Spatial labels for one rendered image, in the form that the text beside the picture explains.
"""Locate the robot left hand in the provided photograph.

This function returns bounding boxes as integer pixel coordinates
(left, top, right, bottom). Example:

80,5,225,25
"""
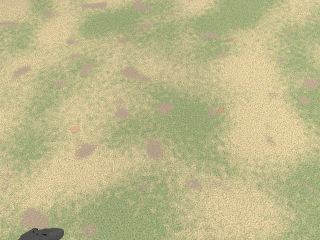
18,228,64,240

